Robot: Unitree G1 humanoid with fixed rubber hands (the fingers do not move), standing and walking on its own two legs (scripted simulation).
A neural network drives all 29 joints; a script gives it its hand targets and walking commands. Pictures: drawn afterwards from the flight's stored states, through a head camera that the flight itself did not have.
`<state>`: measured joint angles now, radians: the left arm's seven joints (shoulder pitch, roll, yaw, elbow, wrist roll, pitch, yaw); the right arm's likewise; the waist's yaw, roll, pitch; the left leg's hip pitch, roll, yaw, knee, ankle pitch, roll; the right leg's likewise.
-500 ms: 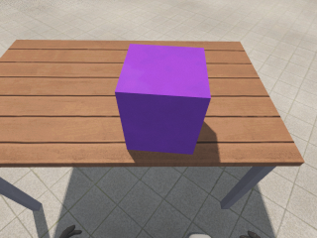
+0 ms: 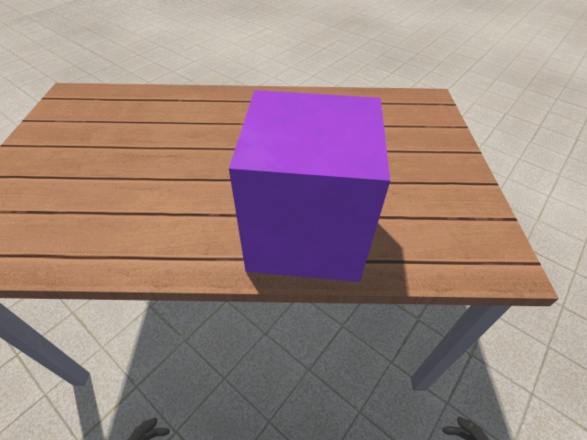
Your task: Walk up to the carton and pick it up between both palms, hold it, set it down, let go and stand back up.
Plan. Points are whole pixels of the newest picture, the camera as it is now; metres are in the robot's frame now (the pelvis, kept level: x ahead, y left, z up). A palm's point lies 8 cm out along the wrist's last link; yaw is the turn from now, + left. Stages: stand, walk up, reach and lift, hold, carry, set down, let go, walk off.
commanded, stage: walk up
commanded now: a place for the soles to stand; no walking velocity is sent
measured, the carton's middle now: (309, 189) +0.50 +0.00 +0.03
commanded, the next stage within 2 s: stand in 0.44 s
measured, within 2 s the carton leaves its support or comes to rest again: neither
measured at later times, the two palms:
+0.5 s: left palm out of the picture +0.05 +0.24 -0.12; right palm out of the picture +0.06 -0.26 -0.12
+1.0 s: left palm (149, 411) +0.18 +0.23 -0.09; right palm (508, 438) +0.15 -0.28 -0.11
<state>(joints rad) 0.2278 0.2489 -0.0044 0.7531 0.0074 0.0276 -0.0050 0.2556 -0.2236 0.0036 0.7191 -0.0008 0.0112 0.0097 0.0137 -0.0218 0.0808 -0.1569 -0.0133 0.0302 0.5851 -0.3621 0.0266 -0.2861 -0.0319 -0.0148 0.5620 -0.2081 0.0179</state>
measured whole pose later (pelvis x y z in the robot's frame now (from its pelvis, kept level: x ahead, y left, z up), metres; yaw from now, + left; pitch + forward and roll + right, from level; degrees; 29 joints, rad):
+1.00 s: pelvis +0.00 -0.03 -0.02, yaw +1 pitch -4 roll -1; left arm 0.07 0.29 0.06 0.42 0.02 0.43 -0.02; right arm 0.06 -0.22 -0.06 0.77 0.00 -0.07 0.02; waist -0.02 0.00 0.18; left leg -0.23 0.05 -0.01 0.75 -0.44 -0.03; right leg -0.35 0.02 -0.06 0.70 -0.28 -0.03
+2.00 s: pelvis +0.04 +0.01 +0.01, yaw +0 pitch -5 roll -2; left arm 0.21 0.23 -0.06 0.36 -0.13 -0.05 0.02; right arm 0.24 -0.10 -0.04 0.50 0.10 -0.24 -0.04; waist 0.03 0.01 0.07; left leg 0.01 0.02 0.03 0.43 -0.35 0.02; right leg -0.09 0.01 -0.03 0.35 -0.17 0.02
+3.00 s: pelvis +0.01 +0.00 +0.01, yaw +0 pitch -2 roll -1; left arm -0.34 0.25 0.03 0.43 -0.20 0.24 0.02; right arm -0.28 -0.13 -0.08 0.43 0.18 0.11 -0.15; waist 0.01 0.02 0.07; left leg -0.11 0.01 0.03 0.42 -0.29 0.01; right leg -0.20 -0.01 -0.03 0.34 -0.11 0.01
